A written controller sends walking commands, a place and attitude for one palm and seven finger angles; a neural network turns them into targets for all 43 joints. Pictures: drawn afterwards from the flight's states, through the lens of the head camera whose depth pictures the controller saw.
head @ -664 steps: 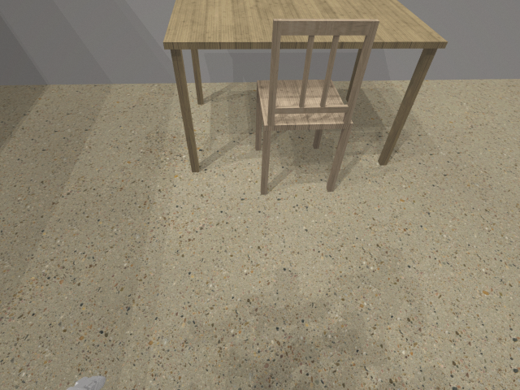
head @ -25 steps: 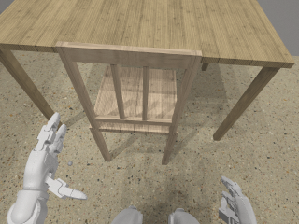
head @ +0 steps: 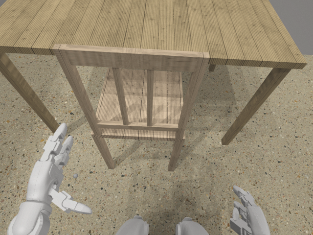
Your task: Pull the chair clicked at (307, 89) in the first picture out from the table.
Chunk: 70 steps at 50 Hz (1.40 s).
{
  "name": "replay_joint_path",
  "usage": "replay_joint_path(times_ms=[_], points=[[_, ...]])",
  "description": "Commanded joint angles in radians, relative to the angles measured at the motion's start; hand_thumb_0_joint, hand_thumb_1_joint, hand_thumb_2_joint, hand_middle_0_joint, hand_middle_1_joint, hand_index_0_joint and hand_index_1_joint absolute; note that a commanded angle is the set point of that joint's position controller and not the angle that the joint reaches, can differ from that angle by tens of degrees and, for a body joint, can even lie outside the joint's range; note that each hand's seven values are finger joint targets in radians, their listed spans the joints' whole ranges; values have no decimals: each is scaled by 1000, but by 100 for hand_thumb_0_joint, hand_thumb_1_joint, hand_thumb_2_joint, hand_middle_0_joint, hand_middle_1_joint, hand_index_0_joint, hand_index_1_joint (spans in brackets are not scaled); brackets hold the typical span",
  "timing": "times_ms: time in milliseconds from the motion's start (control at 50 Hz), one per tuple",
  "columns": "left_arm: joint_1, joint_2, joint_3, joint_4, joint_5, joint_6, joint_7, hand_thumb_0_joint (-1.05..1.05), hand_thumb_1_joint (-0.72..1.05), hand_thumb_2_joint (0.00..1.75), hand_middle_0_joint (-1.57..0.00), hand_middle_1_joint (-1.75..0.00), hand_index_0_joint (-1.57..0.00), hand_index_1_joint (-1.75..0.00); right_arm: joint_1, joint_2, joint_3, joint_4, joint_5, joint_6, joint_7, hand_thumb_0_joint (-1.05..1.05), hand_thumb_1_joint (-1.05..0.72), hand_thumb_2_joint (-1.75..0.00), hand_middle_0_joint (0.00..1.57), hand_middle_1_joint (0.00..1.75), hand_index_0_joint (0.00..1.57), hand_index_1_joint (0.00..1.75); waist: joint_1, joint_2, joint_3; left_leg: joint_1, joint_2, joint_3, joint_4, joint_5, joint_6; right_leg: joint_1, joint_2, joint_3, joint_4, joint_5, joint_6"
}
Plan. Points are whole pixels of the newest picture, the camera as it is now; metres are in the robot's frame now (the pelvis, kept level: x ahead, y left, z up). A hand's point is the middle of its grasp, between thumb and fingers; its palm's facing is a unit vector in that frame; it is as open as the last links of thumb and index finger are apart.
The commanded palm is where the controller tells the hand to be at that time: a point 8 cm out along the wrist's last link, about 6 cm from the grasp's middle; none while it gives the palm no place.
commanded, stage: aim the fingers beside a spindle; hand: left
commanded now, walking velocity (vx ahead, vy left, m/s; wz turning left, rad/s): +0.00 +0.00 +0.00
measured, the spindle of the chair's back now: (121, 100) +0.51 +0.15 -0.02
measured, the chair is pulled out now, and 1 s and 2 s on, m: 0.00 0.00 0.00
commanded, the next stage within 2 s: none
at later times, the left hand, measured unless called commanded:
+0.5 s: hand (92, 161) +0.28 +0.17 +0.03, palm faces +0.04 -1.00 -0.05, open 17.0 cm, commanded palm +0.25 +0.23 +0.02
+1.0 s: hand (109, 148) +0.32 +0.15 +0.01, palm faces +0.02 -1.00 -0.03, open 17.0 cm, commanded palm +0.30 +0.20 +0.00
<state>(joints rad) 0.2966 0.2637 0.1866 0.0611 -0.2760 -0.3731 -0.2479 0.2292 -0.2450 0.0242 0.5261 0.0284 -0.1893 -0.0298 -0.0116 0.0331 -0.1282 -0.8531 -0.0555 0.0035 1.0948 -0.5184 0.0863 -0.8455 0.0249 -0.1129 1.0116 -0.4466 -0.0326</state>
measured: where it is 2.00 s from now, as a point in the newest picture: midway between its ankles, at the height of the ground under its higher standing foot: outside the picture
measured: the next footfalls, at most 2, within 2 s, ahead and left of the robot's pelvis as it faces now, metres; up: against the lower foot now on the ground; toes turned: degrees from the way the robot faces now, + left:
none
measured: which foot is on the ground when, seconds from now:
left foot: down 0.00-1.00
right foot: down 0.00-1.00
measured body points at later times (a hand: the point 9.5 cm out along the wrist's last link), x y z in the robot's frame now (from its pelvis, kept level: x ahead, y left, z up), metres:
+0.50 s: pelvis +0.00 -0.03 -0.01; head +0.08 -0.02 +0.43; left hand +0.27 +0.23 +0.03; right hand +0.16 -0.27 -0.10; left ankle +0.00 +0.05 -0.66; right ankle +0.03 -0.11 -0.66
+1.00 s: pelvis +0.00 -0.03 -0.02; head +0.10 -0.03 +0.42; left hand +0.32 +0.20 +0.01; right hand +0.15 -0.28 -0.12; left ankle +0.00 +0.05 -0.66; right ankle +0.03 -0.11 -0.66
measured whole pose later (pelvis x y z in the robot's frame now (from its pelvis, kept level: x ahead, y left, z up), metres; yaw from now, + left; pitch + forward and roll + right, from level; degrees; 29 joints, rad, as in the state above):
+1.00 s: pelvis +0.00 -0.03 -0.02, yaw -1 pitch +20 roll -1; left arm -0.05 0.24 0.20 0.37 -0.24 -0.45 -0.20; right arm 0.22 -0.26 0.02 0.57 0.02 -0.16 -0.02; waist -0.04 0.03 -0.14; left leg -0.98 -0.03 0.01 1.18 -0.55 0.05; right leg -1.00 0.04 -0.11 1.13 -0.49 -0.08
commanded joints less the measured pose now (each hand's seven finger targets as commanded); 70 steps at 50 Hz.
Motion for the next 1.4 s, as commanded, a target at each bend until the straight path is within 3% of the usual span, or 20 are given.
replay_joint_path(times_ms=[0, 120, 140, 200, 240, 320, 360, 420, 560, 580, 720, 860, 900, 940, 1020, 1100, 1160, 1240, 1340, 1380], points=[[-55, 142, 110, -218, -18, -105, 31, 0, -50, 30, -6, -8, -6, -8, -17, -145, -65, -132, -4, -50, -9, 0, -90, -90, 20, 30, 20, 30, 1, 53, -242, 204, 67, -140, -199, 389, -129, 117, -2, 31, -85, 143, -7], [-150, 98, 51, -88, -11, -100, -6, 0, -50, 30, -6, -8, -6, -8, -25, -158, -59, -125, 2, -51, -13, 0, -90, -90, 20, 30, 20, 30, -33, 7, -191, 86, 49, -115, -165, 205, -96, 86, -9, 54, -92, 65, -5], [-148, 128, 81, -88, -12, -99, -13, 0, -50, 30, -6, -8, -6, -8, -23, -161, -63, -126, 3, -51, -16, 0, -90, -90, 20, 30, 20, 30, -20, 17, -209, 86, 48, -111, -165, 203, -95, 101, -9, 60, -93, 64, -7], [-239, 128, 48, -150, -11, -104, -25, 0, -50, 30, -6, -8, -6, -8, -24, -156, -58, -129, 2, -59, -20, 0, -90, -90, 20, 30, 20, 30, -27, 62, -284, 125, 47, -108, -151, 257, -90, 126, -12, 72, -86, 108, -7], [-248, 171, 93, -158, -11, -114, -13, 0, -50, 30, -6, -8, -6, -8, -18, -154, -59, -121, 0, -58, -23, 0, -90, -90, 20, 30, 20, 30, -13, 65, -311, 131, 47, -103, -149, 286, -89, 154, -13, 77, -86, 133, -6], [-220, 160, 112, -106, -9, -127, 23, 0, -50, 30, -6, -8, -6, -8, -21, -141, -55, -107, -6, -56, -14, 0, -90, -90, 20, 30, 20, 30, 2, 59, -309, 105, 44, -89, -137, 318, -86, 173, -14, 83, -74, 176, -5], [-221, 134, 99, -38, -7, -117, 29, 0, -50, 30, -6, -8, -6, -8, -28, -142, -52, -106, -6, -46, -7, 0, -90, -90, 20, 30, 20, 30, -8, 21, -264, 54, 41, -78, -132, 272, -76, 166, -16, 88, -79, 158, -1], [-211, 147, 120, 35, -7, -101, 18, 0, -50, 30, -6, -8, -6, -8, -27, -148, -56, -108, -1, -32, -3, 0, -90, -90, 20, 30, 20, 30, -3, -28, -265, -6, 36, -62, -114, 243, -62, 204, -23, 120, -88, 157, 3], [-370, 145, 83, -33, -7, -143, 2, 0, -50, 30, -6, -8, -6, -8, -17, -147, -59, -101, -1, -40, -7, 0, -90, -90, 20, 30, 20, 30, -29, 15, -328, 11, 43, -55, -87, 259, -50, 215, -29, 150, -83, 190, 8], [-368, 161, 108, -33, -8, -154, 8, 0, -50, 30, -6, -8, -6, -8, -11, -145, -61, -95, -5, -42, -8, 0, -90, -90, 20, 30, 20, 30, -21, 13, -339, 5, 42, -54, -82, 265, -51, 225, -29, 152, -78, 195, 8], [-418, 147, 102, 119, 13, -153, 28, 0, -50, 30, -6, -8, -6, -8, -12, -149, -60, -70, -5, -31, -2, 0, -90, -90, 20, 30, 20, 30, -33, -14, -299, -66, 40, -46, -55, 223, -49, 188, -33, 173, -68, 156, 11], [-472, 154, 105, 89, 18, -146, 37, 0, -50, 30, -6, -8, -6, -8, 3, -148, -64, -86, -8, -17, 4, 0, -90, -90, 20, 30, 20, 30, -13, 16, -406, -22, 41, -44, -55, 301, -51, 234, -33, 161, -35, 271, 8], [-501, 149, 94, 79, 20, -157, 48, 0, -50, 30, -6, -8, -6, -8, 4, -148, -62, -84, -12, -15, 6, 0, -90, -90, 20, 30, 20, 30, -22, 13, -416, -18, 42, -47, -47, 327, -50, 228, -29, 155, -19, 310, 8], [-498, 155, 110, 101, 25, -166, 61, 0, -50, 30, -6, -8, -6, -8, 7, -146, -64, -75, -13, -10, 9, 0, -90, -90, 20, 30, 20, 30, -18, 9, -399, -23, 43, -48, -46, 323, -55, 208, -29, 150, -11, 303, 8], [-494, 89, 51, 165, 37, -161, 70, 0, -50, 30, -6, -8, -6, -8, 10, -149, -66, -70, -15, 1, 19, 0, -90, -90, 20, 30, 20, 30, -36, -28, -363, -46, 42, -50, -37, 297, -54, 156, -26, 137, -2, 276, 10], [-554, 106, 57, 201, 49, -157, 69, 0, -50, 30, -6, -8, -6, -8, 9, -155, -67, -70, -13, 14, 18, 0, -90, -90, 20, 30, 20, 30, -36, -26, -344, -81, 41, -52, -29, 248, -53, 128, -27, 143, 1, 216, 4], [-640, 78, 13, 144, 57, -175, 78, 0, -50, 30, -6, -8, -6, -8, 5, -150, -67, -74, -16, 17, 18, 0, -90, -90, 20, 30, 20, 30, -43, 12, -396, -35, 42, -58, -25, 258, -55, 100, -28, 133, 17, 210, 4], [-673, 92, 21, 117, 68, -198, 109, 0, -50, 30, -6, -8, -6, -8, 10, -150, -69, -64, -25, 21, 18, 0, -90, -90, 20, 30, 20, 30, -35, 56, -448, 31, 47, -78, -23, 310, -67, 62, -22, 115, 43, 218, -1], [-718, 63, 4, 270, 94, -176, 143, 0, -50, 30, -6, -8, -6, -8, 17, -158, -67, -44, -24, 45, 24, 0, -90, -90, 20, 30, 20, 30, -59, -23, -382, -45, 49, -88, -11, 235, -67, 1, -20, 103, 52, 152, 3], [-737, 49, -9, 303, 102, -167, 146, 0, -50, 30, -6, -8, -6, -8, 16, -161, -67, -49, -22, 54, 27, 0, -90, -90, 20, 30, 20, 30, -56, -17, -374, -62, 46, -88, -13, 197, -68, -16, -21, 104, 52, 116, 0]])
